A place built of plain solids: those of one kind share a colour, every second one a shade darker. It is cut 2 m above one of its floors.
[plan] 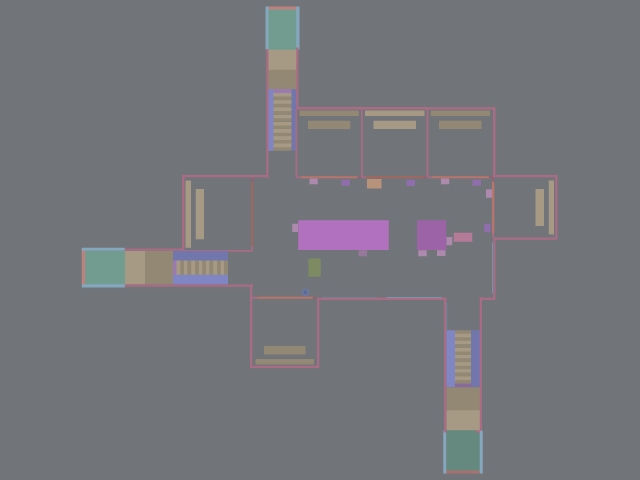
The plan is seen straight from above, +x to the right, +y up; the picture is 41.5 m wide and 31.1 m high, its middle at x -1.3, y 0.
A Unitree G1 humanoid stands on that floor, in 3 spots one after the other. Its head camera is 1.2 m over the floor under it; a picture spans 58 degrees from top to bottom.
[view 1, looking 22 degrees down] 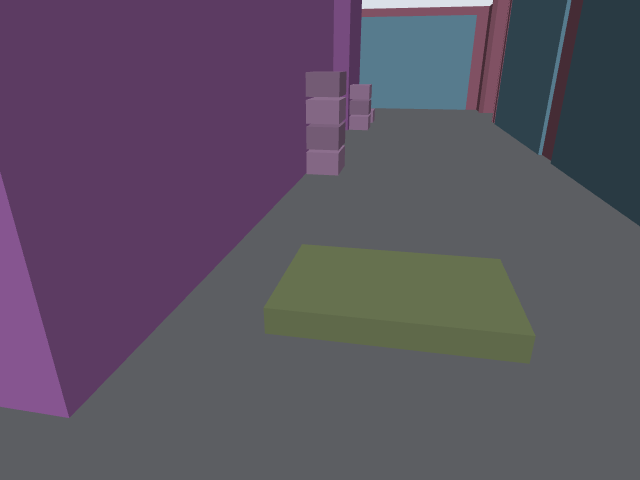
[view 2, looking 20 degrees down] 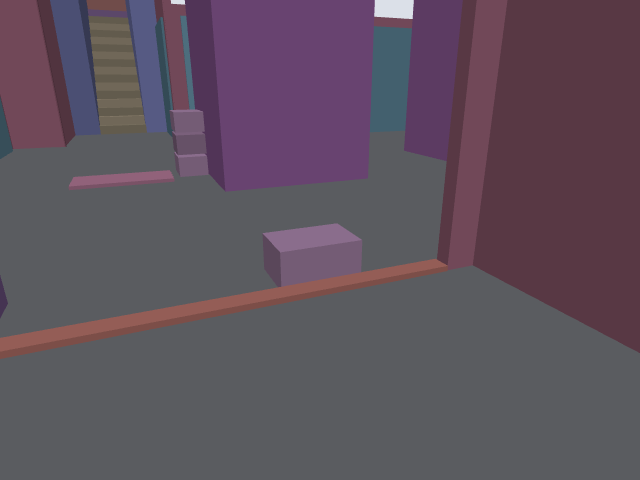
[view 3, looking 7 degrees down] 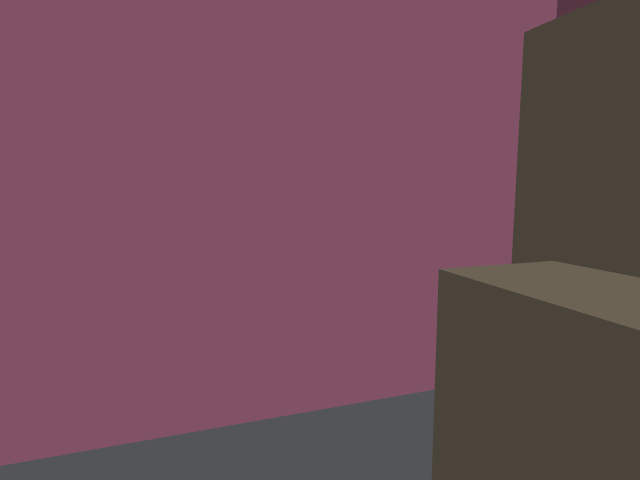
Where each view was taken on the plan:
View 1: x -3.74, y -1.79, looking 11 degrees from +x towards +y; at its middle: ground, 3.20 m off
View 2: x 7.79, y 6.26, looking -113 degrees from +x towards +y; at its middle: crates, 2.75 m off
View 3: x -3.59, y -5.94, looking -19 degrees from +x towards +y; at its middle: wall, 2.24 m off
